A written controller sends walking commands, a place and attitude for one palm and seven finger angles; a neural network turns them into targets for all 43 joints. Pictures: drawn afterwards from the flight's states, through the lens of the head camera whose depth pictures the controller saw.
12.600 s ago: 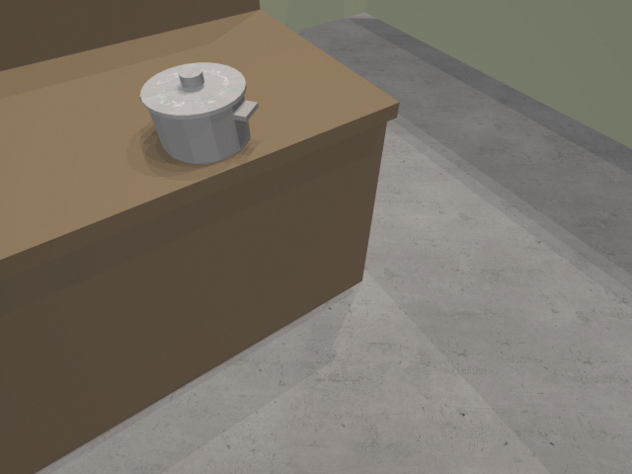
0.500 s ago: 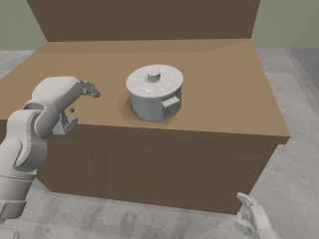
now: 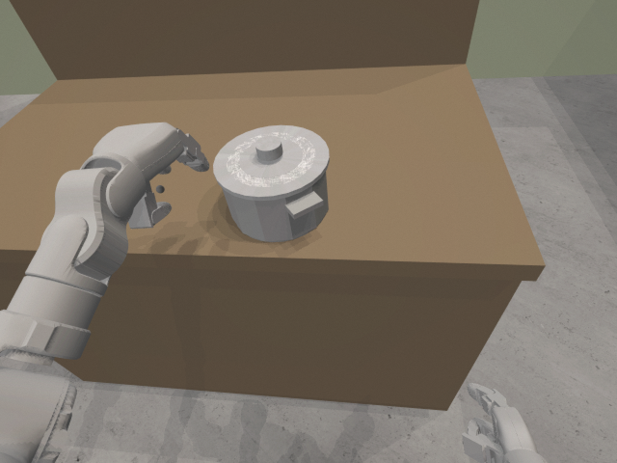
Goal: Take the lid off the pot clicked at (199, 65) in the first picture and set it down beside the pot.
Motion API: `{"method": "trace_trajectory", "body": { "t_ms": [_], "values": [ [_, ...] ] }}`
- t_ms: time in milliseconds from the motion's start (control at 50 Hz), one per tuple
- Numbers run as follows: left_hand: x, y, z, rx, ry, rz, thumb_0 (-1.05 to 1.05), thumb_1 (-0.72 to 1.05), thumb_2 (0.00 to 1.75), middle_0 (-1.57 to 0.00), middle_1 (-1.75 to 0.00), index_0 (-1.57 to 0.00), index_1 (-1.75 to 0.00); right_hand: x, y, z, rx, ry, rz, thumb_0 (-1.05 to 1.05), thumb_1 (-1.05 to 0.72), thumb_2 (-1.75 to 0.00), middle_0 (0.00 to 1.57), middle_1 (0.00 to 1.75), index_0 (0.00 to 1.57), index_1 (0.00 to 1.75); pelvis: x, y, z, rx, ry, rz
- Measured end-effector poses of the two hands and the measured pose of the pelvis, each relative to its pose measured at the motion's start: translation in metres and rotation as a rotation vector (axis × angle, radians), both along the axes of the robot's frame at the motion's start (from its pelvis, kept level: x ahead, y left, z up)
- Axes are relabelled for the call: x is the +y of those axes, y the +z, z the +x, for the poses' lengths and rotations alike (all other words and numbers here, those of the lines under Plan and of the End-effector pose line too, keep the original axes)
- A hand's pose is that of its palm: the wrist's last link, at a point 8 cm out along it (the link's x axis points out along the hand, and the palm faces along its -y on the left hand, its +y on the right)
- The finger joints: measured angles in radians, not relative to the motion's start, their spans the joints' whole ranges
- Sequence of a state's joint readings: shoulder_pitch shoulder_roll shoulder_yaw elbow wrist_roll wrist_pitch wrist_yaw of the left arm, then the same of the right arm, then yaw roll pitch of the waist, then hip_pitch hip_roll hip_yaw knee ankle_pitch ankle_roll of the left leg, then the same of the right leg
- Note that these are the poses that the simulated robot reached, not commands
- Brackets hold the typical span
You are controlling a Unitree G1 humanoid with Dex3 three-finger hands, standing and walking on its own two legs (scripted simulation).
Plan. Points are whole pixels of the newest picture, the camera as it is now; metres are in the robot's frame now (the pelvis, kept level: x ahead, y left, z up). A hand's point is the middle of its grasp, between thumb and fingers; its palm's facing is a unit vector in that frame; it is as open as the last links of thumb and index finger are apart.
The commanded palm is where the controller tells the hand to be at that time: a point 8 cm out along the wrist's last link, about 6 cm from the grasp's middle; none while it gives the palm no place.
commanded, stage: move the open hand above the knob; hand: left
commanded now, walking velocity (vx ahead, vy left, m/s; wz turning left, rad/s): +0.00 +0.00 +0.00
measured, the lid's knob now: (269, 148) +0.54 +0.12 +0.13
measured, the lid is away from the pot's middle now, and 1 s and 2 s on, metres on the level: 0.00 0.00 0.00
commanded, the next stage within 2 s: lower the open fingers around the knob in 1.90 s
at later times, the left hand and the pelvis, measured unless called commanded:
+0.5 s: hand (208, 157) +0.43 +0.17 +0.20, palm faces -0.16 -0.06 -0.98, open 9.8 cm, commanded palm +0.41 +0.17 +0.27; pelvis +0.03 +0.00 +0.00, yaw +0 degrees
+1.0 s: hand (249, 122) +0.49 +0.12 +0.21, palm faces -0.23 -0.06 -0.97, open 9.8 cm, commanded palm +0.48 +0.12 +0.27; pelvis +0.03 +0.00 +0.00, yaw -1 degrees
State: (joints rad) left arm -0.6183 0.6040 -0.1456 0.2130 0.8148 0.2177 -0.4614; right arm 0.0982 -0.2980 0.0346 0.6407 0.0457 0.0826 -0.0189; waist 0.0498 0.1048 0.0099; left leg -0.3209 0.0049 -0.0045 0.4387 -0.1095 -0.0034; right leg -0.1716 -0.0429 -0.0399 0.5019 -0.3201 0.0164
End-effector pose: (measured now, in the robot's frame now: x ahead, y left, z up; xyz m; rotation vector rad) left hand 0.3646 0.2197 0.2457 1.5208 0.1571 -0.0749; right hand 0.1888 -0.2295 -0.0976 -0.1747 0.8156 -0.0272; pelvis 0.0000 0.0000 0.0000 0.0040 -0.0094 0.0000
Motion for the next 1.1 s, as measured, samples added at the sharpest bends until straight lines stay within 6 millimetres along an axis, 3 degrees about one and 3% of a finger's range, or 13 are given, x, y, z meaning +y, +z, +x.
{"method": "trace_trajectory", "body": {
  "t_ms": [200, 420, 600, 800, 1100],
  "values": [
    [-0.022, 0.005, 0.028, 0.007, -0.023, -0.018, 0.00, -0.33, 1.61, -0.89, -0.08, -0.89, -0.08, -0.011, -0.004, 0.009, 0.031, -0.030, 0.013, 0.01, -0.91, -0.90, 0.19, 0.30, 0.20, 0.30, -0.002, 0.000, 0.016, 0.023, -0.008, 0.010],
    [-0.037, 0.006, 0.049, 0.012, -0.016, -0.027, 0.00, -0.33, 1.61, -0.89, -0.08, -0.89, -0.08, -0.003, -0.006, 0.027, 0.037, -0.015, 0.045, 0.01, -0.91, -0.90, 0.19, 0.30, 0.20, 0.30, -0.004, -0.001, 0.025, 0.041, -0.006, 0.015],
    [-0.055, 0.012, 0.068, 0.021, -0.013, -0.017, 0.00, -0.33, 1.61, -0.89, -0.08, -0.90, -0.08, 0.000, -0.010, 0.028, 0.058, -0.014, 0.049, 0.01, -0.91, -0.90, 0.20, 0.30, 0.20, 0.30, -0.005, -0.002, 0.027, 0.055, 0.000, 0.017],
    [-0.071, 0.013, 0.095, 0.074, 0.005, -0.007, 0.00, -0.33, 1.61, -0.89, -0.08, -0.89, -0.08, -0.012, -0.016, 0.003, 0.118, -0.071, 0.021, 0.01, -0.91, -0.90, 0.20, 0.30, 0.20, 0.30, -0.005, -0.003, 0.028, 0.064, -0.005, 0.018],
    [-0.103, 0.019, 0.135, 0.106, -0.021, -0.012, 0.00, -0.33, 1.61, -0.88, -0.08, -0.89, -0.08, -0.033, -0.029, -0.065, 0.258, -0.198, -0.021, 0.01, -0.91, -0.90, 0.19, 0.30, 0.20, 0.30, -0.002, -0.001, 0.031, 0.094, -0.031, 0.018]
  ]
}}
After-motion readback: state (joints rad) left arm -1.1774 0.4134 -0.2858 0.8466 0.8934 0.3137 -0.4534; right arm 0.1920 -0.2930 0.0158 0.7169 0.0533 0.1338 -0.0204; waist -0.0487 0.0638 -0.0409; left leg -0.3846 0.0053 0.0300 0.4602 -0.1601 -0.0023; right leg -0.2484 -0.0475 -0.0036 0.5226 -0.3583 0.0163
